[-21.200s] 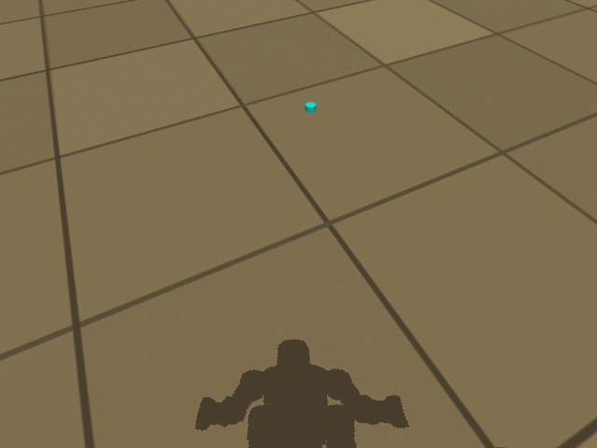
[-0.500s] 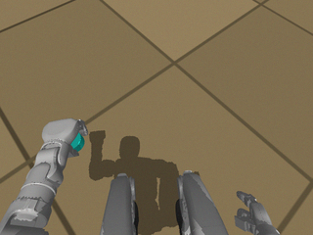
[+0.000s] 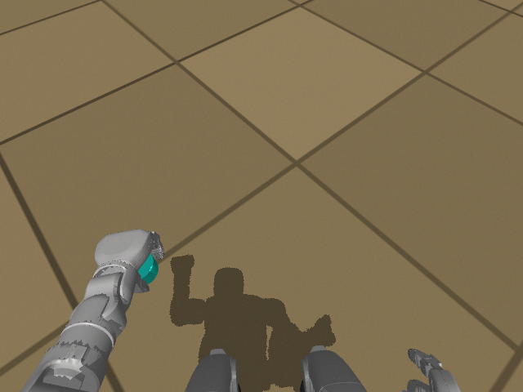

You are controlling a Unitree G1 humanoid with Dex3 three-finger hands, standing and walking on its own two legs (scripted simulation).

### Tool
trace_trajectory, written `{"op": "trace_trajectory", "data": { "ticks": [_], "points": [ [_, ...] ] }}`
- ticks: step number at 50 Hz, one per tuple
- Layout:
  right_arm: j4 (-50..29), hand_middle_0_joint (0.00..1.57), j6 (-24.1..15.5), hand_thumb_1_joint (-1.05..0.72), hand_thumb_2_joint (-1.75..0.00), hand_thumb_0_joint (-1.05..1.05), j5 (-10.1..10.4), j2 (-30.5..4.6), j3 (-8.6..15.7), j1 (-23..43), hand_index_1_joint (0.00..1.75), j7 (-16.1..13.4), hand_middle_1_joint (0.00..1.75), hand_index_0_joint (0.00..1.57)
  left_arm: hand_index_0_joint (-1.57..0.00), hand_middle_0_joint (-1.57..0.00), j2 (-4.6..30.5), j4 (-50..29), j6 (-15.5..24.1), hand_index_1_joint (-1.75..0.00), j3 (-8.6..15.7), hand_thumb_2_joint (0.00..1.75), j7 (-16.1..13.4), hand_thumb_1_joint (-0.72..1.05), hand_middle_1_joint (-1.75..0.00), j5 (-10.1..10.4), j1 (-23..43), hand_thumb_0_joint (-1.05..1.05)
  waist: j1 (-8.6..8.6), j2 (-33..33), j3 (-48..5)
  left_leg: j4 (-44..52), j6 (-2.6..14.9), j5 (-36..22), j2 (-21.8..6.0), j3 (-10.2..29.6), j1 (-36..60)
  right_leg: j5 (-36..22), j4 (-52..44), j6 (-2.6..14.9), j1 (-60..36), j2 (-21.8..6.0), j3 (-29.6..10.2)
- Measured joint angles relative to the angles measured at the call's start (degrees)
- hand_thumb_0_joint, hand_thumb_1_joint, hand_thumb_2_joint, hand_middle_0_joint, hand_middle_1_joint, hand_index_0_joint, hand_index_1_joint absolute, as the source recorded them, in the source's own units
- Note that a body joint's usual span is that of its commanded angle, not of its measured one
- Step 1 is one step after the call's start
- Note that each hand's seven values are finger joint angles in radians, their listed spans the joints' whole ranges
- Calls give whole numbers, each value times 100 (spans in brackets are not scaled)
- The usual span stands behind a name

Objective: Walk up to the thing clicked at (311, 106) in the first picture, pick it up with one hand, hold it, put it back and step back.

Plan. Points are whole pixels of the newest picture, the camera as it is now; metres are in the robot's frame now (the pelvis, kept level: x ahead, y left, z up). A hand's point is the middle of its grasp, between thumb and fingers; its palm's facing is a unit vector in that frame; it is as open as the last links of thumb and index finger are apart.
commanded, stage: lift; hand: left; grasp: from above
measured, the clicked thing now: (139, 267) +0.34 +0.24 -0.11
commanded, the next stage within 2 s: hold in 0.18 s
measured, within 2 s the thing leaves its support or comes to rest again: neither
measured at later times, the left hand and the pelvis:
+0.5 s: hand (126, 253) +0.33 +0.23 -0.02, palm faces -0.44 -0.07 -0.89, open 7.7 cm; pelvis +0.02 +0.00 +0.04, yaw +0 degrees
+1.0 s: hand (123, 250) +0.32 +0.22 +0.01, palm faces -0.44 -0.06 -0.90, open 7.8 cm; pelvis +0.02 +0.00 +0.06, yaw -1 degrees
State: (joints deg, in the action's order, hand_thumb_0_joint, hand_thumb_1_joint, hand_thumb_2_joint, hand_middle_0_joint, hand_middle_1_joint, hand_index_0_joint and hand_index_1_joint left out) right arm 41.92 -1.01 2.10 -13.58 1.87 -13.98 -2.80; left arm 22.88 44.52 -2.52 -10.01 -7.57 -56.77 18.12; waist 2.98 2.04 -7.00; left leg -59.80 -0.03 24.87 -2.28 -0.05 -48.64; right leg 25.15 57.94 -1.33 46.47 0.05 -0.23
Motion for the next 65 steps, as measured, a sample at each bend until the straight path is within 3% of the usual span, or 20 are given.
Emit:
{"op": "trace_trajectory", "data": {
  "ticks": [8,19,25,34,65],
  "points": [
    [-32,20,28,-91,-90,1,8,-14,19,-89,30,26,30,20,-90,-74,-57,4,3,-49,-57,30,122,26,-54,76,-102,-3,-17,-1,128,744,7,-226,27,-69,745,-226,-715,-9,-714,-26,-49],
    [-18,20,95,-91,-90,1,16,-43,53,-67,30,43,30,20,-90,-74,-99,-29,80,-50,-91,32,135,25,-54,-27,-150,-2,-93,7,201,1438,13,-448,57,-120,1454,-444,-1384,-18,-1399,-55,-83],
    [-51,20,156,-91,-90,1,45,-61,69,-23,30,60,30,20,-90,-74,-80,-60,79,-50,-134,32,291,25,-54,-36,-141,-2,-123,14,217,1712,20,-536,68,-158,1756,-536,-1644,-24,-1682,-65,-115],
    [-175,20,223,-91,-90,1,75,-84,54,18,30,51,30,20,-89,-74,-47,-291,177,-50,-140,33,516,25,-54,-30,-262,-2,-179,46,267,1985,22,-623,82,-206,2074,-617,-1877,-24,-1965,-77,-159],
    [-329,20,407,-91,-90,1,148,-103,-15,201,30,-8,30,20,-88,-73,-35,-899,175,-52,-182,34,885,25,-54,4,-477,-2,-319,63,488,2697,-8,-995,100,-223,2786,-924,-2461,10,-2612,-86,-168]
  ]
}}
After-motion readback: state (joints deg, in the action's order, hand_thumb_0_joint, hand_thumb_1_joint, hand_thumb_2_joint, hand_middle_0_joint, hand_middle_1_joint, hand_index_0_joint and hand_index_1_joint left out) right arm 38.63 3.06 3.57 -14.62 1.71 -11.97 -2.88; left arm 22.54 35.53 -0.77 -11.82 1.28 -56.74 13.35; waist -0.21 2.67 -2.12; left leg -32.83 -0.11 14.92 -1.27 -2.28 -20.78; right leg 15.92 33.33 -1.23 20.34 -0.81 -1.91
